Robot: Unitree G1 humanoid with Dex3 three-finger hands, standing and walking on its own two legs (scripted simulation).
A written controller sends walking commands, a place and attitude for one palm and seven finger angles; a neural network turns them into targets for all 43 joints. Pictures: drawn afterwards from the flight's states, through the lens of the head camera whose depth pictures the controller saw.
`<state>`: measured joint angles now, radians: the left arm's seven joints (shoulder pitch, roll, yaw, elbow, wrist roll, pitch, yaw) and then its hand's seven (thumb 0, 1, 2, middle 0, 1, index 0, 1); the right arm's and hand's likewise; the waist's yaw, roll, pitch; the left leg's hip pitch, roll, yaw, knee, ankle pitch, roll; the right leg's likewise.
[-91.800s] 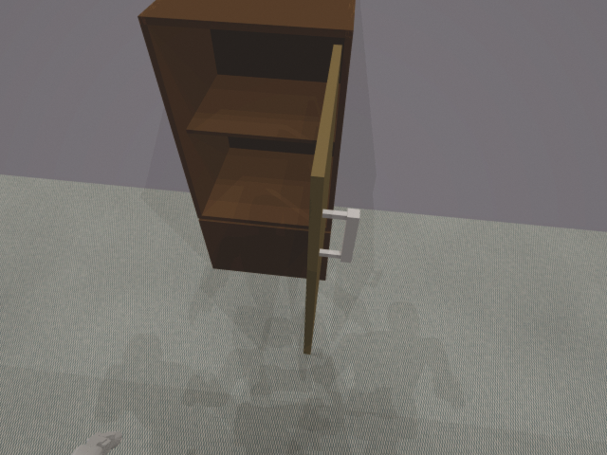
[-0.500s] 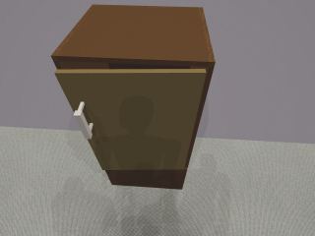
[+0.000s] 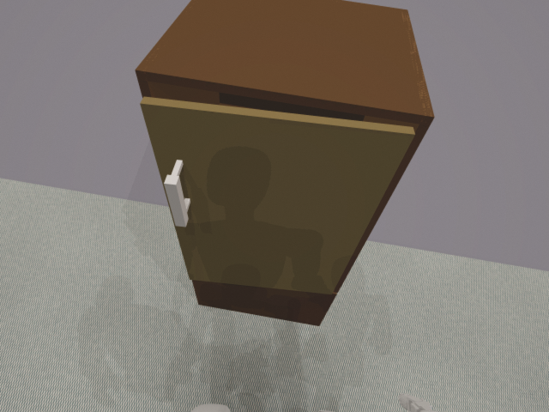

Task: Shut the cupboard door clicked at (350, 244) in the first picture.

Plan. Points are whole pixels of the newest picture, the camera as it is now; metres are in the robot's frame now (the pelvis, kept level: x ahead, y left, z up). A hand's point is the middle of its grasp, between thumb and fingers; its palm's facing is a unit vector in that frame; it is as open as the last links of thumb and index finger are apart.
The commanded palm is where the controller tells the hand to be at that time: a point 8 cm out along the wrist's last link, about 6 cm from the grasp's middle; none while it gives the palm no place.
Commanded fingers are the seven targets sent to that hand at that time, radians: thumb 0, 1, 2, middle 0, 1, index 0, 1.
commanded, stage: come to a stop and stand still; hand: left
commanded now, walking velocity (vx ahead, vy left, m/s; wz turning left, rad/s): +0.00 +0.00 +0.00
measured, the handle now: (180, 194) +0.45 +0.23 -0.01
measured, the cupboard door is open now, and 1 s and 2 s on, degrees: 4 4 4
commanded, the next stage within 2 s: look again from close up in 0.54 s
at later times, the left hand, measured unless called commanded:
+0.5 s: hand out of the picture -0.05 +0.16 -0.17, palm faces +0.04 -0.99 -0.15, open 7.4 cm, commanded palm none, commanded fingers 0.00 0.90 0.90 -0.20 -0.30 -0.20 -0.30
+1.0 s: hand out of the picture -0.01 +0.20 -0.16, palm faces +0.03 -0.97 -0.23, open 7.4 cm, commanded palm none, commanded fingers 0.00 0.90 0.90 -0.20 -0.30 -0.20 -0.30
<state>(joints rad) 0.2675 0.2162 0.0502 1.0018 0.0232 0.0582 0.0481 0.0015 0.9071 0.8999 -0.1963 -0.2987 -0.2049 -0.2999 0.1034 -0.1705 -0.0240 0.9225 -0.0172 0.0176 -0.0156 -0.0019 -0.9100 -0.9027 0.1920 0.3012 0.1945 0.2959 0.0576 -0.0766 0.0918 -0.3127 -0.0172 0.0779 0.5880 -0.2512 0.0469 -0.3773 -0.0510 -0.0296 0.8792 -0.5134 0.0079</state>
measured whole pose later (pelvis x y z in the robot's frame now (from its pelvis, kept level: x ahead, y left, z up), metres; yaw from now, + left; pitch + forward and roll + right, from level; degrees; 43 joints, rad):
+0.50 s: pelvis -0.04 +0.00 +0.01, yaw +0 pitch -2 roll +0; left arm 0.32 0.15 0.00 1.06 0.01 0.02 0.03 0.00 0.90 0.90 -0.19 -0.30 -0.20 -0.30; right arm 0.31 -0.17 -0.01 1.08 -0.02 0.03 -0.01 -0.01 -0.92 -0.90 0.19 0.30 0.20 0.30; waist 0.00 -0.03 0.02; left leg -0.31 0.00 0.06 0.43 -0.11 0.03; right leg -0.14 0.00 -0.05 0.48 -0.31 -0.01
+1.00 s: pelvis -0.02 +0.02 +0.00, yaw +0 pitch -1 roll +0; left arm 0.32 0.15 0.00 1.04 0.02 -0.02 0.05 0.00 0.91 0.90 -0.19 -0.30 -0.20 -0.30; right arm 0.31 -0.16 0.00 1.06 -0.02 0.01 -0.01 0.03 -0.94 -0.90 0.20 0.30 0.20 0.30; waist -0.01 0.03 0.01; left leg -0.34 -0.03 0.08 0.54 -0.20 0.06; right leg -0.15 -0.03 -0.03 0.54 -0.38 0.01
